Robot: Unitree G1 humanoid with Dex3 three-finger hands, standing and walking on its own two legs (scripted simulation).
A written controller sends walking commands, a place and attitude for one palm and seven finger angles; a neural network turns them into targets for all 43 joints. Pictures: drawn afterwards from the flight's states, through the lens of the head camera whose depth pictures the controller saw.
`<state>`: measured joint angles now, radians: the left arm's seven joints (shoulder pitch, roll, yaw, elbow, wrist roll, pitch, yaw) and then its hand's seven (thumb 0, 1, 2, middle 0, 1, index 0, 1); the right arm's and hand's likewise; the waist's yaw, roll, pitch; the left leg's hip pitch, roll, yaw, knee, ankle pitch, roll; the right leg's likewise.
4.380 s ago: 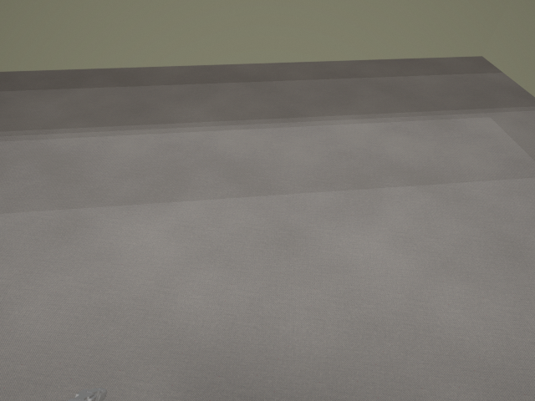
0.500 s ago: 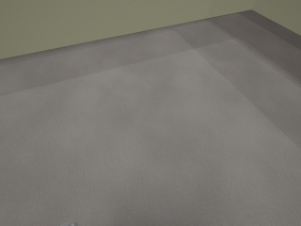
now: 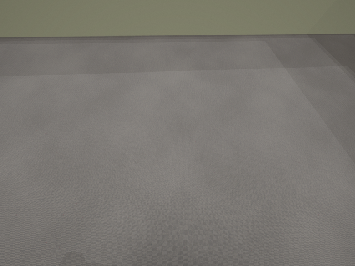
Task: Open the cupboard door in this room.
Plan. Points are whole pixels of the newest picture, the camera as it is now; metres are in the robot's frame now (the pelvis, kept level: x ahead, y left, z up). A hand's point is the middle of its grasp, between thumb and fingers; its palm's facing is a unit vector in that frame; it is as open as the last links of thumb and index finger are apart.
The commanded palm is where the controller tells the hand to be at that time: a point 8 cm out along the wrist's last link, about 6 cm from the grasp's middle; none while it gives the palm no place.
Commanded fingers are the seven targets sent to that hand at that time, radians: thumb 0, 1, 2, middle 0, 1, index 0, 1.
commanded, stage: turn or walk to find it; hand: left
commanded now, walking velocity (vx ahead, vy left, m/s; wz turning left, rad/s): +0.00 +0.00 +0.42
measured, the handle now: out of the picture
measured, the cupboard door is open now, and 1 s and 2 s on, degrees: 0 0 0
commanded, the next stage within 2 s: none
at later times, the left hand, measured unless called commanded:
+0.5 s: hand out of the picture +0.02 +0.18 -0.13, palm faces +0.22 -0.94 -0.27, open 7.3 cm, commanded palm none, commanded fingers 0.00 0.90 0.90 -0.20 -0.30 -0.20 -0.30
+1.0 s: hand out of the picture -0.08 +0.23 -0.15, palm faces +0.44 -0.86 -0.25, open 7.3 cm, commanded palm none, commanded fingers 0.00 0.90 0.90 -0.20 -0.30 -0.20 -0.30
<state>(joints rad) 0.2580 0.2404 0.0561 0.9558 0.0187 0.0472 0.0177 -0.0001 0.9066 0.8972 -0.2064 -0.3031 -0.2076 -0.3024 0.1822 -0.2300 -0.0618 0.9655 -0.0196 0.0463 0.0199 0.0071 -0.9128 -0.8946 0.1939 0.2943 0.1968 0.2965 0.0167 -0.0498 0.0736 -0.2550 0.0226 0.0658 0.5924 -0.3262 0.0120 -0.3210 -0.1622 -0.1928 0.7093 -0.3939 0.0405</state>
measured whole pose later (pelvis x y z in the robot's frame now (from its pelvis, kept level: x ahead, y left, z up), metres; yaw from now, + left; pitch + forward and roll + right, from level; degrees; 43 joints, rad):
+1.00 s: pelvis -0.05 +0.00 +0.02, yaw +24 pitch +0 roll -1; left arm 0.20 0.25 0.06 0.96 0.01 0.07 0.01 0.00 0.91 0.90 -0.20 -0.30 -0.20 -0.30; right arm 0.19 -0.18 -0.04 0.96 -0.03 0.02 0.00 0.00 -0.91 -0.89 0.20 0.29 0.20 0.30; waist 0.01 -0.02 0.07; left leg -0.22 -0.01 0.01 0.48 -0.25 0.03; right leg -0.43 -0.08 -0.05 0.98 -0.44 0.08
